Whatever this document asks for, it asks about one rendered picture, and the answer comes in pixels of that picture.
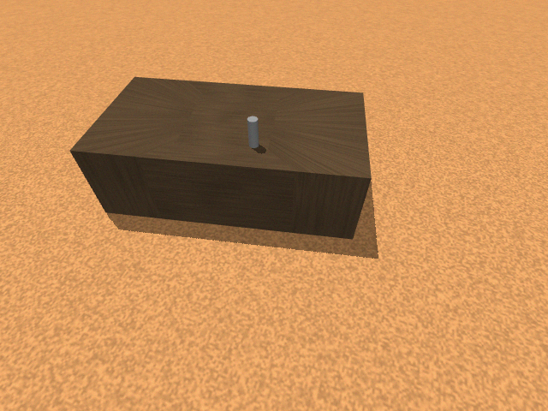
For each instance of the can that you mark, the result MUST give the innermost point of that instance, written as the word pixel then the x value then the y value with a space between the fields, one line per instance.
pixel 253 131

